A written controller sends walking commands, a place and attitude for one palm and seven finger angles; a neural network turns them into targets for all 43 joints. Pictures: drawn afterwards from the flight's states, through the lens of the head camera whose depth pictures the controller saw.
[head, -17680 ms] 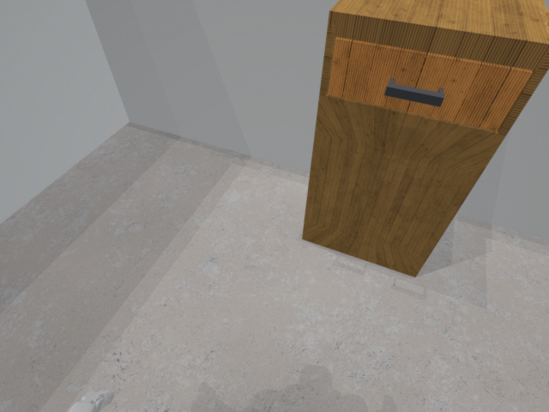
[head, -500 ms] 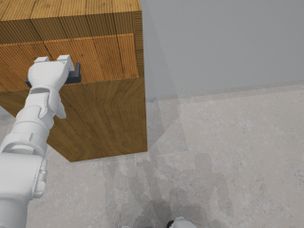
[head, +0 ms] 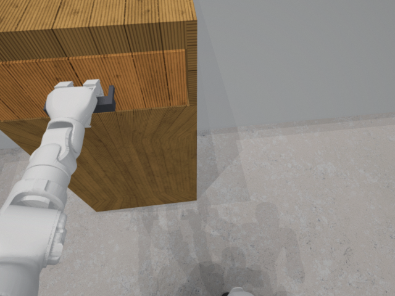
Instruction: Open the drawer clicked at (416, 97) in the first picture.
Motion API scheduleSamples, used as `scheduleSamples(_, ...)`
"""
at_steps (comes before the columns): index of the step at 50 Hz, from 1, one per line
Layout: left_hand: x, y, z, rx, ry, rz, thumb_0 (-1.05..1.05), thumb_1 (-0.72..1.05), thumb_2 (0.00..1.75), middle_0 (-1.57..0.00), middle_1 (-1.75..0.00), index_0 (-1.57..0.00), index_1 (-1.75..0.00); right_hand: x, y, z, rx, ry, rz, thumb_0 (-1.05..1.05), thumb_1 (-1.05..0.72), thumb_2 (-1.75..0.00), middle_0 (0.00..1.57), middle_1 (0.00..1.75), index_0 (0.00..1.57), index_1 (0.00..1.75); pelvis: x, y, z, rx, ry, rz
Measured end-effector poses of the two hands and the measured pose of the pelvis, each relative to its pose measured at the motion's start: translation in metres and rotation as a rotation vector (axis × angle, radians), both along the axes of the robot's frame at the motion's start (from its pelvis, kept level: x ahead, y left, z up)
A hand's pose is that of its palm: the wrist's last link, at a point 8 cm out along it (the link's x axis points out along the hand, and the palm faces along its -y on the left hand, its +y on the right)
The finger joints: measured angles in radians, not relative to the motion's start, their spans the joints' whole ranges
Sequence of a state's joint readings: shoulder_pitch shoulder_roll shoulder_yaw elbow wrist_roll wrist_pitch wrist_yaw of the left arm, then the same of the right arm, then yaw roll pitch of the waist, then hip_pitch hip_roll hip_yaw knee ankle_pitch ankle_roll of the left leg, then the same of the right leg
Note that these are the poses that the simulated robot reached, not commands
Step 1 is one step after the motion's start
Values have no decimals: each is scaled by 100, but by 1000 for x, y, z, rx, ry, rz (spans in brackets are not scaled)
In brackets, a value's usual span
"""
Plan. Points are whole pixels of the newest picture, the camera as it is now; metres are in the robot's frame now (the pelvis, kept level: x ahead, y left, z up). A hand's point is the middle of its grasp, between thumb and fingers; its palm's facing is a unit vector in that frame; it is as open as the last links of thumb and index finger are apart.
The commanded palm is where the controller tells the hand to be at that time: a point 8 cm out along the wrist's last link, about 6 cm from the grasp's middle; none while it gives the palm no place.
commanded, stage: close the thumb around the handle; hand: left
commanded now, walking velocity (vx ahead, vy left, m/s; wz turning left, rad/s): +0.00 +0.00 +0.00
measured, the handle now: (82, 99) +0.52 +0.25 +0.07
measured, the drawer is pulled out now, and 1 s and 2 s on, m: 0.00 0.08 0.20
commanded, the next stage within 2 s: pull the drawer open in 0.08 s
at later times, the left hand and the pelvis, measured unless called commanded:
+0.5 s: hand (83, 126) +0.46 +0.24 +0.05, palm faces -0.02 -0.02 -1.00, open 5.5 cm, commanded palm +0.42 +0.24 +0.11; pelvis +0.02 +0.00 +0.01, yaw -2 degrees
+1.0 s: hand (79, 151) +0.40 +0.24 +0.05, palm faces -0.01 -0.04 -1.00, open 5.5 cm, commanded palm +0.35 +0.24 +0.11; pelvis +0.03 +0.00 +0.01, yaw +0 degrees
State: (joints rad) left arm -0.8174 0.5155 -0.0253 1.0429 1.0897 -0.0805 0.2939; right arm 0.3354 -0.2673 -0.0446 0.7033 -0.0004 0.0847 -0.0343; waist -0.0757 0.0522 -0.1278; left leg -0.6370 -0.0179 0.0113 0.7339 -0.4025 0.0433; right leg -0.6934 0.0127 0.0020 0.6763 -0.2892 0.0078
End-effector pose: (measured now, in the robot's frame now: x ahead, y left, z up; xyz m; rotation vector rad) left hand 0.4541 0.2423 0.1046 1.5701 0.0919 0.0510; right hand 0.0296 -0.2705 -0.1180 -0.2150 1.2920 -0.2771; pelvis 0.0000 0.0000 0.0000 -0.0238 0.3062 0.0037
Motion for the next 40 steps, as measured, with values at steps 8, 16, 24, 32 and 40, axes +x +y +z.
scheduleSamples(8, 0, 0, -2, -2, 20, 9, 0, 73, 81, -40, -134, -40, -135, 7, 1, 1, 3, -18, 5, 0, -90, -90, 21, 30, 20, 30, 1, -1, 1, 0, -4, 2)
scheduleSamples(16, -2, 0, -2, -5, 17, 7, 0, 73, 81, -39, -134, -40, -135, 6, -1, 2, 8, -13, -12, 0, -90, -90, 21, 30, 20, 30, 5, -2, 2, 1, -5, -12)
scheduleSamples(24, -13, 0, -2, -19, 1, -5, 1, 73, 80, -39, -135, -41, -135, 16, 0, 4, 24, -30, -28, 1, -90, -90, 20, 30, 20, 30, 14, 0, 6, 0, -19, -27)
scheduleSamples(32, -30, -2, -2, -23, -18, -10, 2, 72, 80, -40, -135, -42, -135, 53, 2, 8, 36, -107, -1, 1, -90, -90, 20, 30, 20, 30, 21, 1, 9, 1, -40, -26)
scheduleSamples(40, -51, -4, -2, -30, -22, -8, 2, 72, 80, -40, -135, -42, -135, 96, 7, 15, 47, -210, 50, 1, -91, -90, 20, 30, 20, 30, 26, 1, 11, 2, -66, -19)
